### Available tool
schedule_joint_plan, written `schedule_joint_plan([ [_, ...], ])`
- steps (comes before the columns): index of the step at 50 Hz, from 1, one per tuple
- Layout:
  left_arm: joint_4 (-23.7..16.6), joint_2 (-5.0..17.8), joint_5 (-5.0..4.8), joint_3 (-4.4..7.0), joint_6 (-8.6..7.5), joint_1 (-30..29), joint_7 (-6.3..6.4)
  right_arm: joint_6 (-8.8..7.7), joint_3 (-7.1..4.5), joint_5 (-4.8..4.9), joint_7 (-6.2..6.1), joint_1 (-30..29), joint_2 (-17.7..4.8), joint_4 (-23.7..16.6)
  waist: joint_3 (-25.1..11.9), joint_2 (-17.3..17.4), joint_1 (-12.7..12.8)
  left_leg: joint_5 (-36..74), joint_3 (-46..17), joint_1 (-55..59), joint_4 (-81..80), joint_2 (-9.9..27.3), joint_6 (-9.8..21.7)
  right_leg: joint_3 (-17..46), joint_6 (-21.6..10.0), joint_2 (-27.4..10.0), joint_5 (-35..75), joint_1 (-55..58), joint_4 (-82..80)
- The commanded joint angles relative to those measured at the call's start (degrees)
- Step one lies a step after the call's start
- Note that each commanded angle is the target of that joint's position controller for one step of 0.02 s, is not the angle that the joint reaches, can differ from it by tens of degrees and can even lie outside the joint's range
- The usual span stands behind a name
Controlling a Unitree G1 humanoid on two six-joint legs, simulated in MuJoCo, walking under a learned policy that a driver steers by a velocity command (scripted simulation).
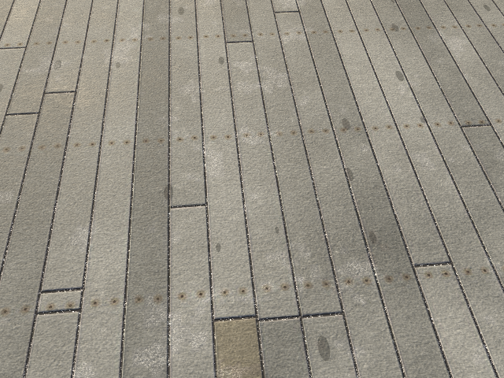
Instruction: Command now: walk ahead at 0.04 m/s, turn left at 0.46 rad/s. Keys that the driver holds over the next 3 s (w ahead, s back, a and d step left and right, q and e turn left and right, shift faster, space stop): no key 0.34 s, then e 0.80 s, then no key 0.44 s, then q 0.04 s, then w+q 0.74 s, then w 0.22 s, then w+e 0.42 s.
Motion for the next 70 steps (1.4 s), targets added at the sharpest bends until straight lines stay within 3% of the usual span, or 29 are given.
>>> schedule_joint_plan([
  [1,-3.5,5.4,-0.29,1.51,-1.66,1.1,-0.57,-0.16,-1.94,-0.09,-0.12,-0.8,-8.0,-4.2,-9.3,9.7,0.3,0.5,-17.6,9.0,-6.3,15.1,8.6,-1.9,-1.0,0.7,-0.2,5.1,-6.0],
  [3,-2.7,4.9,-0.11,1.60,-2.24,3.7,-1.27,0.28,-1.24,0.40,-0.16,-1.2,-6.8,-4.1,-9.1,9.2,2.4,3.9,-16.8,8.0,-2.9,13.3,6.5,-3.5,-2.9,0.4,7.4,12.5,-18.1],
  [4,-3.0,6.9,0.73,2.03,-2.34,4.1,-1.31,0.28,-0.67,0.29,-0.19,1.0,-5.2,-3.7,-9.0,5.8,1.9,-1.6,-14.5,5.0,0.5,10.8,3.7,0.5,-5.0,-4.9,12.1,17.4,-22.1],
  [5,-4.1,11.9,1.89,2.84,-1.90,1.1,-0.99,-0.11,-0.15,-0.23,0.01,4.3,-3.2,-4.0,-7.8,-8.1,-2.3,-15.6,-4.9,-1.6,9.1,3.1,0.1,11.9,-11.1,-15.3,22.2,19.9,-23.9],
  [6,-3.7,9.9,3.07,2.56,-1.71,2.1,-1.01,-0.77,-0.98,-0.40,-0.03,1.3,-6.4,-4.7,-6.3,-15.0,0.3,-26.6,0.4,-5.2,18.7,0.6,-3.0,20.1,-19.2,-21.5,26.7,16.6,-26.0],
  [7,-4.1,8.4,2.25,2.15,-1.81,2.0,-0.95,-1.01,-2.15,-0.57,-0.02,1.0,-9.8,-4.1,-6.1,-10.9,1.3,-27.5,-0.5,-6.2,28.4,2.0,-4.8,19.5,-21.0,-21.6,26.8,16.6,-25.5],
  [9,-4.0,7.4,0.37,1.89,-1.71,0.3,-0.69,-0.18,-2.32,-0.10,-0.33,2.4,-8.3,-1.9,-5.2,-6.4,0.7,-23.4,-0.7,-8.2,35.1,2.3,-6.8,12.0,-17.1,-16.3,26.0,18.2,-23.2],
  [15,-2.0,5.9,0.09,1.16,-0.17,1.4,-0.99,0.21,0.62,0.23,0.13,-1.5,-0.8,-2.2,-6.6,-11.4,3.1,-18.5,7.0,2.2,13.2,6.6,-8.9,3.5,-15.2,-10.7,31.9,20.8,-20.8],
  [19,0.1,5.5,-1.00,0.51,-0.31,4.8,-1.49,-0.05,0.13,-0.37,0.21,1.2,-2.9,0.3,-5.5,-9.0,2.2,1.3,6.5,16.8,-10.5,7.6,-5.3,5.4,-11.8,-9.5,25.1,16.0,-20.2],
  [21,-0.3,4.4,0.19,0.03,-2.05,6.0,-2.55,0.22,-1.46,-1.37,-0.61,1.9,-9.8,1.0,-7.2,5.2,4.8,10.5,1.7,21.2,-3.2,14.8,0.1,-0.9,-6.1,-3.3,11.1,9.6,-18.2],
  [23,-1.0,6.6,-0.27,0.44,-1.91,0.0,-2.52,-0.03,-0.94,-1.60,-0.17,0.9,-6.1,0.6,-4.5,5.8,1.4,-1.4,1.1,15.7,-5.7,14.8,2.0,-3.3,-3.7,-0.6,6.6,9.3,-13.5],
  [30,-2.6,5.2,-1.06,1.68,0.73,2.0,-2.26,-1.24,-1.56,-0.85,-2.16,-0.6,-7.0,0.0,-1.2,11.9,1.4,13.0,-4.4,12.1,-6.7,26.9,8.7,-6.8,-4.3,-1.5,-12.2,1.1,7.0],
  [33,-2.9,4.2,-1.14,1.65,1.60,2.0,-2.92,-1.20,-1.97,-0.25,-2.19,-3.4,-7.9,-0.2,-2.0,7.0,1.7,16.8,1.3,11.6,-5.2,25.1,7.3,-9.3,-5.0,-1.7,-9.0,4.7,2.8],
  [34,-2.8,4.0,-1.52,1.63,1.72,5.5,-3.32,-1.03,-2.32,0.59,-2.21,-4.5,-9.5,-0.1,-2.9,10.2,3.9,15.7,2.2,9.6,-2.4,25.5,6.7,-10.4,-5.4,-1.5,-3.0,9.1,-3.2],
  [35,-1.8,5.2,-1.33,2.13,1.71,7.8,-3.60,-0.85,-1.98,1.23,-2.09,-4.8,-7.9,0.1,-3.3,8.6,4.2,12.8,5.4,8.6,1.8,23.1,4.1,-10.7,-6.0,-0.1,3.3,13.2,-9.7],
  [36,-2.3,8.4,-0.66,3.34,1.33,8.2,-3.39,-0.85,-1.60,0.72,-1.75,-0.4,-5.6,1.5,-3.7,0.0,3.2,1.7,11.1,5.6,12.0,17.8,-0.8,-3.7,-8.0,-1.7,16.5,17.7,-17.3],
  [37,-3.9,17.0,-0.33,5.17,0.88,8.3,-2.78,-0.81,-0.38,-1.87,-1.88,-1.5,-2.3,-1.6,-3.4,-18.4,2.1,-25.3,15.4,-11.5,28.7,7.8,-7.9,21.9,-18.0,-17.3,35.4,25.1,-22.1],
  [38,-4.4,14.3,1.54,3.87,-0.25,11.5,-3.22,-1.17,-0.42,-1.21,-2.17,-5.0,-3.1,-2.3,-9.0,-14.4,5.7,-34.6,5.3,-13.0,39.2,5.9,-7.5,28.7,-25.3,-21.3,37.0,25.6,-24.2],
  [39,-4.8,12.5,1.54,3.27,-1.25,9.1,-3.35,-1.16,-0.96,-0.11,-2.07,-4.3,-5.0,-1.8,-7.5,-9.2,4.3,-31.5,3.7,-14.0,43.5,7.2,-6.7,23.6,-24.5,-19.9,35.0,24.8,-23.4],
  [42,-5.6,8.7,-1.30,2.14,-0.67,3.2,-1.74,-0.96,-1.71,-0.94,-2.48,-4.2,-5.8,0.5,-6.0,-1.1,2.3,-18.4,3.7,-13.4,38.7,10.1,-5.8,13.4,-15.9,-11.8,21.5,23.5,-24.2],
  [44,-6.2,10.3,-0.75,2.48,-0.36,4.3,-1.14,-1.07,-1.55,-0.07,-2.03,-2.7,-4.9,0.3,-6.0,-6.9,2.0,-15.5,3.7,-11.1,37.7,8.5,-7.2,13.7,-17.9,-11.9,25.4,21.9,-24.4],
  [54,-8.1,11.0,-0.65,3.27,1.57,3.6,-0.06,-2.68,-1.31,0.17,-0.91,-5.5,-4.1,0.4,-4.5,-7.7,3.5,-12.9,3.0,-4.9,16.8,6.3,-8.8,18.7,-17.4,-8.6,9.6,18.2,-24.9],
  [61,-9.0,9.7,-1.37,2.78,2.74,0.6,-0.46,-4.69,-1.37,0.36,1.07,-0.8,-4.4,1.8,-7.4,-8.0,1.6,-6.1,5.1,7.4,-1.7,6.1,-5.8,21.8,-15.2,-7.1,20.3,18.4,-18.8],
  [62,-8.7,8.7,-1.58,2.40,2.83,1.3,-0.34,-4.82,-1.42,-0.09,1.19,0.0,-4.7,2.1,-7.3,-6.7,1.1,0.6,4.7,11.9,-7.6,7.6,-4.6,20.6,-13.0,-5.3,17.0,16.4,-17.4],
  [64,-8.6,5.6,-0.53,1.40,2.17,7.0,-0.44,-4.18,-2.00,-2.14,0.71,-2.8,-11.0,0.4,-5.6,12.3,5.9,16.5,-13.5,17.6,-10.7,24.5,5.9,6.3,-6.1,7.9,-13.3,4.0,-2.5],
  [65,-8.8,9.6,0.03,2.65,1.65,5.1,-0.22,-4.33,-1.70,-2.85,0.84,-2.0,-9.2,0.6,-5.0,13.6,3.4,14.3,-20.0,12.6,-11.9,30.2,13.5,3.8,-3.2,6.4,-20.1,2.0,8.9],
  [66,-7.8,12.3,-0.47,3.69,1.64,5.1,-0.12,-4.48,-1.16,-2.02,0.77,-3.2,-7.8,0.3,-3.8,9.5,3.2,10.3,-17.2,11.6,-11.9,28.2,13.4,4.4,-2.0,5.1,-17.3,1.5,15.8],
  [68,-5.9,9.9,-0.44,3.50,2.52,5.7,0.11,-4.41,-0.21,-0.28,0.48,-5.3,-5.4,0.4,-2.6,7.5,3.6,5.9,-9.8,12.5,-10.5,22.3,9.1,4.5,0.0,4.6,-11.8,0.1,19.4],
  [70,-5.6,6.5,-0.57,2.39,2.81,5.4,-0.13,-4.18,0.61,-0.22,0.46,-4.7,-4.1,1.3,-2.3,7.7,3.2,10.0,-5.6,13.0,-9.7,19.7,8.5,2.9,1.1,3.9,-9.3,1.7,15.8],
])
